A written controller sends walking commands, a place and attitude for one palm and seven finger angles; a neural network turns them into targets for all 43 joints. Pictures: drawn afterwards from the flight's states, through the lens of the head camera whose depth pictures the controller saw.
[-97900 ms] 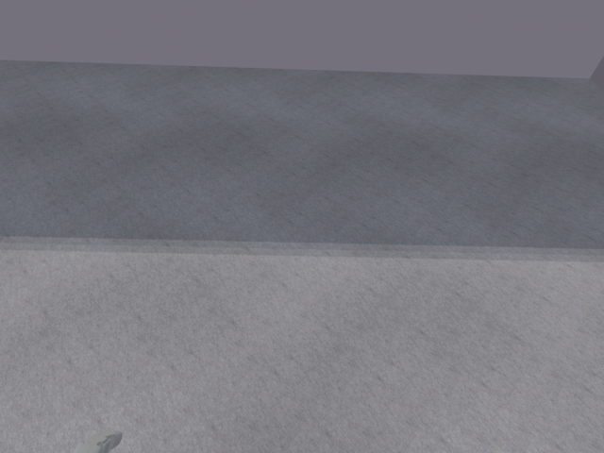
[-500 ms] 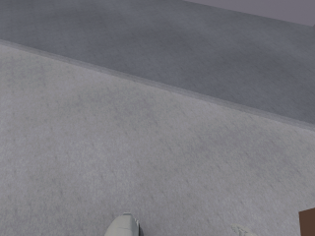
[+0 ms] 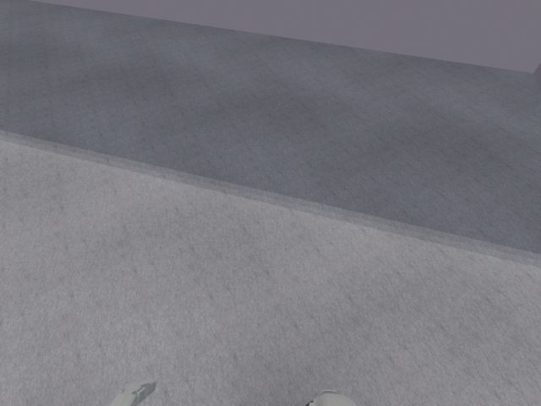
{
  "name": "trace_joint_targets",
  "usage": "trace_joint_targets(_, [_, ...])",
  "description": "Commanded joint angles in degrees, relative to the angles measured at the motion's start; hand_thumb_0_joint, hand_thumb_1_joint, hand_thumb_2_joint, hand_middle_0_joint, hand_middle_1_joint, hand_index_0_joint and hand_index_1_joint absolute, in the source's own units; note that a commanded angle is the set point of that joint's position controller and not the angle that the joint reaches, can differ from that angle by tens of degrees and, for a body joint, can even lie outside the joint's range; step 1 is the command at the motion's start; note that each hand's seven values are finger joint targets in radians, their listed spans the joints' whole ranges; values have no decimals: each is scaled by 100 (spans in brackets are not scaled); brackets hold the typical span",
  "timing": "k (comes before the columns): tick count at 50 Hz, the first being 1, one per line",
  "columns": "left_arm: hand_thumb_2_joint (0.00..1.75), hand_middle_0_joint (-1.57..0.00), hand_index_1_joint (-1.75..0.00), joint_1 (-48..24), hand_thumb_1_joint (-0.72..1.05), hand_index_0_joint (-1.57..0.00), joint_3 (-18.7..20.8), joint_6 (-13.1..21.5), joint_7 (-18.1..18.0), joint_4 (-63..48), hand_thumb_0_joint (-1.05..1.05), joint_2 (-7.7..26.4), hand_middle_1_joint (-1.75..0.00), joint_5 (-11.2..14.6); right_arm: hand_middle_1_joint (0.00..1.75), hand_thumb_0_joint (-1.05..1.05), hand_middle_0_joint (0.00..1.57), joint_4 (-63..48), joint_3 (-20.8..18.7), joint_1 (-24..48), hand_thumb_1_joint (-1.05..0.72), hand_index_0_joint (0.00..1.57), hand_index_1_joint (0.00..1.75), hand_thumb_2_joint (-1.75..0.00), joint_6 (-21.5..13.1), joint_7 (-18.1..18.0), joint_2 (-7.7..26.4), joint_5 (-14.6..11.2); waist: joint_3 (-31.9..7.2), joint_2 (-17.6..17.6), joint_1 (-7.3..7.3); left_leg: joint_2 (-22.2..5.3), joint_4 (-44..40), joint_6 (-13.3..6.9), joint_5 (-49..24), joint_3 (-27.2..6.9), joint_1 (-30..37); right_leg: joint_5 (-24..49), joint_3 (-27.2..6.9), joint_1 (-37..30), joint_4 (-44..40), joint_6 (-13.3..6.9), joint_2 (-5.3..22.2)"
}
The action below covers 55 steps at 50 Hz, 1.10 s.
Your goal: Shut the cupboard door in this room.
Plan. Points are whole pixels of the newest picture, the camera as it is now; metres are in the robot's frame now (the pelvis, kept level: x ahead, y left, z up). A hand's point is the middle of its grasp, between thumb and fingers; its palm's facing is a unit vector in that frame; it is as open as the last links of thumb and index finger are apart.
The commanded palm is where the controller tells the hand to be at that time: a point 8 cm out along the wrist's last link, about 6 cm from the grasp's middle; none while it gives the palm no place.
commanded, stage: turn to face it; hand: left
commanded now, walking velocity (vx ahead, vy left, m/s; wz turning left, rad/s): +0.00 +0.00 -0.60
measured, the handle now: out of the picture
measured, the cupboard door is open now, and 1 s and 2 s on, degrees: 5 5 5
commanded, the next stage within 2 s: none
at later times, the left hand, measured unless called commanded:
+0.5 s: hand (164, 393) +0.18 +0.19 -0.18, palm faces -0.10 -0.98 -0.18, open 7.4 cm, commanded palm none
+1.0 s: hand (217, 295) +0.34 +0.11 -0.16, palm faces -0.51 -0.81 -0.28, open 7.4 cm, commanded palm none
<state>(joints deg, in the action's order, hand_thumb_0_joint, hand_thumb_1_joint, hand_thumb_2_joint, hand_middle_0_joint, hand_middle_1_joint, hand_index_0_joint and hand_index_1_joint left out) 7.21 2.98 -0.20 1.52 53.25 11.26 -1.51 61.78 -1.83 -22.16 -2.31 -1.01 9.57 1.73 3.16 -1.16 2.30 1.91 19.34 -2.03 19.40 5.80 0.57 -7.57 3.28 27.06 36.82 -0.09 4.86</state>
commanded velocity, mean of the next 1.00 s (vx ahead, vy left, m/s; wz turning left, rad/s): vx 0.00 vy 0.00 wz -0.60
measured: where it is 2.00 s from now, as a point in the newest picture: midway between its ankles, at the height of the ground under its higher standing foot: outside the picture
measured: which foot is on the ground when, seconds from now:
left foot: down 0.00-0.06, up 0.08-0.46, down 0.48-0.94, up 0.96-1.00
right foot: up 0.00-0.02, down 0.04-0.50, up 0.52-0.92, down 0.94-1.00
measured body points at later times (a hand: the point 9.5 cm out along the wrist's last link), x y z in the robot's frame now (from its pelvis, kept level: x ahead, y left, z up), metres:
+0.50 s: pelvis +0.12 +0.01 -0.01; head +0.15 +0.02 +0.44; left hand +0.18 +0.24 -0.17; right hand +0.20 -0.25 -0.13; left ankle +0.16 +0.11 -0.74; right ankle +0.11 -0.12 -0.74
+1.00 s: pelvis +0.13 -0.01 -0.01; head +0.16 -0.04 +0.43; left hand +0.37 +0.16 -0.14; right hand +0.02 -0.26 -0.17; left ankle +0.15 +0.12 -0.70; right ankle +0.06 -0.10 -0.74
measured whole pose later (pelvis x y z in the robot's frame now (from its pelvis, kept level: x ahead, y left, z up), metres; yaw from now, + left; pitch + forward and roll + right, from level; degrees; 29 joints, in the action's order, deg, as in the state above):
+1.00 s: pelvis +0.13 -0.01 -0.01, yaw -32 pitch +1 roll -1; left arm 8.4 3.5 -2.0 1.4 49.4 13.5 -1.3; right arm 54.3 -3.5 -14.2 3.5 -1.1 15.9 0.9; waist 4.5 3.9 1.1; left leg -8.2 53.5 3.0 30.2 8.0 -20.7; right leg -19.8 3.2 16.7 35.2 -0.6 0.0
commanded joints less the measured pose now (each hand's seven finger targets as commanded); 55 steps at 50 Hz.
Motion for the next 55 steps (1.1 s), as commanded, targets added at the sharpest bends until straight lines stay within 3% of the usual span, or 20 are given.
trace_joint_targets(1, [90,-20,-30,1200,90,-20,127,219,-93,60,0,496,-30,-2,30,0,20,-157,-137,-87,-90,20,30,-90,-100,-83,784,-57,-299,340,-660,-1245,1214,-324,-3855,-334,-600,711,119,-1925,-842,-257,-338])
trace_joint_targets(2, [90,-20,-30,1879,90,-20,220,273,-146,275,0,841,-30,-31,30,0,20,-205,-138,-107,-90,20,30,-90,-107,-56,675,-113,-807,-280,-872,-808,2402,-82,-2763,-33,-1485,1994,-793,-3107,-750,-578,334])
trace_joint_targets(3, [90,-20,-30,2310,90,-20,307,305,-179,408,0,1281,-30,-23,30,0,20,-297,-135,-384,-90,20,30,-90,-128,-49,466,-166,-1299,-1340,-824,49,4093,196,720,308,-2530,3589,-2527,-3991,-1250,-1356,1709])
trace_joint_targets(4, [90,-20,-30,2167,90,-20,277,288,-212,365,0,1299,-30,83,30,0,20,-343,-123,-283,-90,20,30,-90,-64,-96,573,-169,-1189,-1110,-772,-110,4896,207,1727,-299,-2803,3588,-2807,-3630,-1588,-1744,1984])
trace_joint_targets(6, [90,-20,-30,1310,90,-20,238,224,-310,126,0,842,-30,72,30,0,20,-419,-131,267,-90,20,30,-90,25,-97,517,-145,-535,-775,-556,-505,5092,283,1042,-677,-3148,3488,-2278,-2711,-1738,-1562,1519])
trace_joint_targets(10, [90,-20,-30,740,90,-20,220,218,-322,-31,0,661,-30,42,30,0,20,-478,-90,291,-90,20,30,-90,264,-47,237,-97,-679,-351,-115,-595,4290,477,322,-536,-2610,3029,-1281,-1706,-1854,-1121,853])
trace_joint_targets(20, [90,-20,-30,738,90,-20,398,10,-229,-199,0,973,-30,-24,30,0,20,-1169,-169,1165,-90,20,30,-90,281,-68,482,-130,-705,-666,-274,-309,2139,566,159,-548,-2094,1383,-2233,-1369,-1604,-1035,676])
trace_joint_targets(22, [90,-20,-30,526,90,-20,412,-50,-215,-300,0,978,-30,27,30,0,20,-1127,-166,872,-90,20,30,-90,223,-104,591,-144,-689,-604,-64,-287,1099,544,-508,-530,-1133,929,-2162,-766,-1329,-742,453])
trace_joint_targets(23, [90,-20,-30,489,90,-20,367,-85,-207,-373,0,801,-30,63,30,0,20,-1093,-197,709,-90,20,30,-90,168,-135,811,-129,-740,-165,1,-664,390,465,-744,-751,-414,238,-1891,-237,-966,-471,46])
trace_joint_targets(24, [90,-20,-30,617,90,-20,310,-115,-161,-471,0,517,-30,121,30,0,20,-1171,-282,684,-90,20,30,-90,131,-150,1331,-50,-689,1287,-7,-1925,-180,27,-988,-2054,-46,-1399,-1166,605,-30,-119,-769])
trace_joint_targets(25, [90,-20,-30,510,90,-20,289,-104,-136,-561,0,567,-30,96,30,0,20,-1271,-331,590,-90,20,30,-90,170,-158,1576,-26,-611,1777,62,-2861,-398,-540,-1649,-2787,-336,-2801,-508,701,1357,91,-838])
trace_joint_targets(26, [90,-20,-30,456,90,-20,333,-139,-112,-608,0,680,-30,48,30,0,20,-1352,-295,766,-90,20,30,-90,213,-177,1563,23,-387,1188,-11,-2956,-403,-835,-1788,-2538,-908,-2671,-668,537,2194,128,-584])
trace_joint_targets(31, [90,-20,-30,735,90,-20,396,-328,27,-430,0,685,-30,4,30,0,20,-1577,-159,1422,-90,20,30,-90,175,-195,1151,4,-260,1059,-383,-1975,-179,-447,-2454,-764,-1049,-1550,-434,583,3261,367,-357])
trace_joint_targets(41, [90,-20,-30,1,90,-20,243,-281,72,-803,0,522,-30,15,30,0,20,-1202,-358,655,-90,20,30,-90,225,-99,1426,10,-566,1391,24,-2212,501,-484,-3631,-45,-268,-1615,256,-176,900,243,-394])
trace_joint_targets(45, [90,-20,-30,646,90,-20,289,-194,38,-654,0,799,-30,13,30,0,20,-1256,-402,955,-90,20,30,-90,254,-38,1522,-48,-740,998,-412,-2086,1513,-9,-2864,338,-1001,-239,265,-1695,-878,-4,-409])
trace_joint_targets(46, [90,-20,-30,1093,90,-20,367,-127,-15,-534,0,1263,-30,-28,30,0,20,-1350,-364,959,-90,20,30,-90,263,-3,1273,-113,-995,-104,-644,-1666,2545,336,-1624,657,-1826,843,-697,-2664,-1480,-264,396])
trace_joint_targets(47, [90,-20,-30,1377,90,-20,474,-65,-99,-441,0,1834,-30,-42,30,0,20,-1638,-220,1286,-90,20,30,-90,272,14,813,-106,-793,-1692,-811,-658,3958,646,1692,618,-3455,3222,-2590,-3106,-1567,-894,1644])
trace_joint_targets(48, [90,-20,-30,1467,90,-20,456,-85,-173,-400,0,1883,-30,53,30,0,20,-1655,-204,1284,-90,20,30,-90,377,-62,1021,-110,-873,-1383,-792,-715,4723,604,1820,-276,-3563,3350,-2618,-2783,-1576,-1315,1924])
trace_joint_targets(52, [90,-20,-30,328,90,-20,317,-100,-266,-750,0,1270,-30,49,30,0,20,-1466,-233,1184,-90,20,30,-90,393,-31,1070,-90,-517,-1155,-291,-919,4792,733,493,-602,-3612,2276,-1593,-2179,-1537,-1056,1001])
trace_joint_targets(55, [90,-20,-30,216,90,-20,320,-87,-225,-801,0,1301,-30,10,30,0,20,-1395,-226,1033,-90,20,30,-90,420,5,929,-91,-540,-696,-200,-707,4058,755,282,-431,-3018,1669,-1489,-1716,-1590,-990,779])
